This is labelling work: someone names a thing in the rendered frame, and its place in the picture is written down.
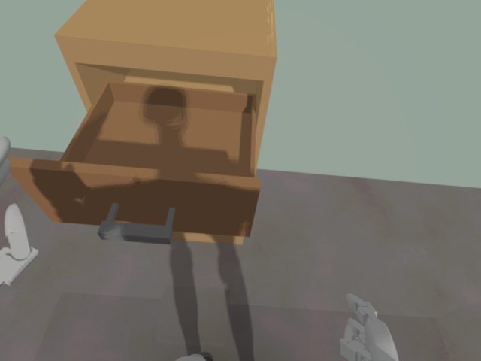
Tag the drawer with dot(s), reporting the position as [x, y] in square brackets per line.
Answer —
[150, 148]

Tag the cabinet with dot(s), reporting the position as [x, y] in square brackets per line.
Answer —
[223, 45]

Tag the right robot hand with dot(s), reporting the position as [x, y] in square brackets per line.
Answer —
[374, 340]

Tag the left robot hand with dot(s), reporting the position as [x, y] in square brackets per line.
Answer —
[14, 260]

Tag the handle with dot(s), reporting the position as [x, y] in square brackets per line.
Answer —
[136, 232]

